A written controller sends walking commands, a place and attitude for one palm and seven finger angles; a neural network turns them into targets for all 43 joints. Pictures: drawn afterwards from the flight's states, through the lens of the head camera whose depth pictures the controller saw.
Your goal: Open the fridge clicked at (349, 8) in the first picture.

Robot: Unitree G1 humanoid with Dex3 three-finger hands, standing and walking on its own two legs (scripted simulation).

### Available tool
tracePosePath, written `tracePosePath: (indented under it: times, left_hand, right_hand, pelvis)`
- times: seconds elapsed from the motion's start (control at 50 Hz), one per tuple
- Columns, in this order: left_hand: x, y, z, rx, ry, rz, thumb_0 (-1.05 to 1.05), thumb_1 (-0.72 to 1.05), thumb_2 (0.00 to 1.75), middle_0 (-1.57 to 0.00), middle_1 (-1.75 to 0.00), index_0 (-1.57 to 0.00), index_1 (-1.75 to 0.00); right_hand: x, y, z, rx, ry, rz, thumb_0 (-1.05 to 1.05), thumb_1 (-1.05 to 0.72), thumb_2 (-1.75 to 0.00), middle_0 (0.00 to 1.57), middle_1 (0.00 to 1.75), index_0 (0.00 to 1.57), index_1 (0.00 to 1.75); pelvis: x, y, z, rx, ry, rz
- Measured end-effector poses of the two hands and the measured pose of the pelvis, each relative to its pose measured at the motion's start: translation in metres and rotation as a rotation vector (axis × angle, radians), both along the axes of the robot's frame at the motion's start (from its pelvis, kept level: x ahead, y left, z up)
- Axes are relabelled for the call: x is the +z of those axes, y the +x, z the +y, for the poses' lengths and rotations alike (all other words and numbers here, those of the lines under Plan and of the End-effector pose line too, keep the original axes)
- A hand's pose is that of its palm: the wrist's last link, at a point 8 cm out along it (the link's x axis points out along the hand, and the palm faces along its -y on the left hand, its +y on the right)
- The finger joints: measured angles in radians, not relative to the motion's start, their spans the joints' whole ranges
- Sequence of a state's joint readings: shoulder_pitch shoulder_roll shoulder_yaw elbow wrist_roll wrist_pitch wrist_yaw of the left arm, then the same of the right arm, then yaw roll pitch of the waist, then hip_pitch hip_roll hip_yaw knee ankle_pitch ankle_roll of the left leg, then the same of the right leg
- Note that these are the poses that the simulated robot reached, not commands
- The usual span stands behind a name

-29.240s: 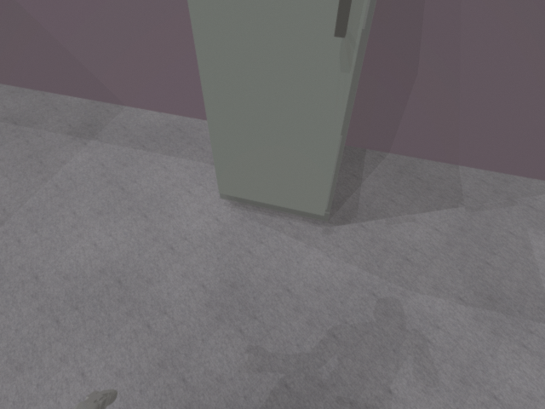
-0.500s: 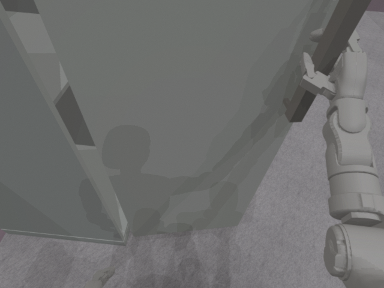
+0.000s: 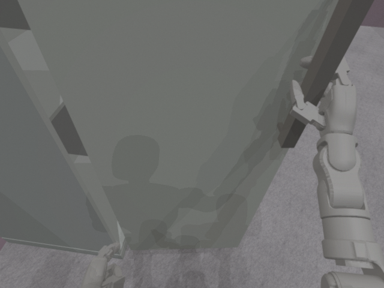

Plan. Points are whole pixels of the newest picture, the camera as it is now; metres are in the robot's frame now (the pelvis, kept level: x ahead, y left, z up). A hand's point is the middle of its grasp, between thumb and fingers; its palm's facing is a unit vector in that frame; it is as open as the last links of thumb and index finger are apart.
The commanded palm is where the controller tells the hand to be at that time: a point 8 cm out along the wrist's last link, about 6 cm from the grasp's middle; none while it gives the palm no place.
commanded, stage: loosen the grip on the handle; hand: right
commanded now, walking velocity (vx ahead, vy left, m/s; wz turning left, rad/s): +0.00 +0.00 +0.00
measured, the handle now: (308, 78) +0.42 -0.16 +0.26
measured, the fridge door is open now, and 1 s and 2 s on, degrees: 81 79 79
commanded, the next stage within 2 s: slip the hand off the handle in 0.68 s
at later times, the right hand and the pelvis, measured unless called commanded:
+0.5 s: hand (299, 101) +0.39 -0.15 +0.23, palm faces +0.15 +0.97 -0.16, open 13.0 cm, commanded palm +0.36 -0.20 +0.24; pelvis +0.01 +0.03 +0.00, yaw +0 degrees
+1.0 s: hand (300, 101) +0.39 -0.15 +0.23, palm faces +0.09 +0.98 -0.19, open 14.8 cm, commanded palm +0.36 -0.22 +0.24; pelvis +0.03 +0.04 +0.00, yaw -1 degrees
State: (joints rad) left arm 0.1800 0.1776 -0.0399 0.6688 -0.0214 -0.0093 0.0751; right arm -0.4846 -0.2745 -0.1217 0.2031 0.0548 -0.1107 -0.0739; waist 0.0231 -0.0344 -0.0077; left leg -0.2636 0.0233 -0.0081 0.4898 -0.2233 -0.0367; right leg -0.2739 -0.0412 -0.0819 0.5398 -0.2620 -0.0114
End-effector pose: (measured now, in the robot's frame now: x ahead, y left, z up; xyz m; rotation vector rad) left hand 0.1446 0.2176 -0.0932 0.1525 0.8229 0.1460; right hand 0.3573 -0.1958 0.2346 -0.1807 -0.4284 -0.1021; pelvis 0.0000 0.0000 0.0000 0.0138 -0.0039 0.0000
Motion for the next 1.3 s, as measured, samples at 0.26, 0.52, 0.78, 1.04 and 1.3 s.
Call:
tracePosePath:
  times: [0.26,0.52,0.78,1.04,1.3]
  left_hand:
    - [0.019,0.010,0.013,-0.047,-0.002,-0.139,0.01,0.91,0.90,-0.21,-0.30,-0.20,-0.30]
    - [0.003,-0.021,0.078,0.021,0.071,-0.005,0.01,0.91,0.90,-0.20,-0.30,-0.20,-0.30]
    - [0.001,0.021,0.069,-0.030,0.040,-0.047,0.01,0.91,0.90,-0.20,-0.30,-0.20,-0.30]
    - [0.008,0.041,0.045,-0.040,0.009,-0.103,0.01,0.91,0.90,-0.20,-0.30,-0.20,-0.30]
    - [0.002,0.019,0.044,-0.033,0.065,-0.016,0.01,0.91,0.90,-0.20,-0.30,-0.20,-0.30]
  right_hand:
    - [0.006,0.022,-0.003,0.039,0.025,0.083,-0.11,-0.44,-0.69,0.47,1.42,0.34,1.32]
    - [0.000,0.007,-0.003,-0.008,-0.020,-0.029,-0.01,0.36,-0.30,0.51,1.39,0.30,1.23]
    - [0.000,0.010,-0.004,0.006,-0.021,-0.009,-0.01,0.55,-0.21,0.51,1.32,0.26,1.15]
    - [0.000,0.011,-0.012,0.030,-0.017,-0.012,-0.02,0.56,-0.20,0.49,1.28,0.25,1.12]
    - [0.008,-0.009,-0.073,-0.055,-0.036,-0.033,-0.02,0.56,-0.20,0.29,1.17,0.26,1.15]
  pelvis:
    - [0.001,-0.005,0.010,-0.006,-0.024,-0.002]
    - [0.000,0.012,0.035,-0.001,-0.027,0.009]
    - [-0.001,0.020,0.044,-0.028,-0.025,0.042]
    - [-0.002,0.026,0.034,-0.017,-0.024,0.037]
    - [-0.003,0.025,0.020,-0.034,-0.010,0.038]
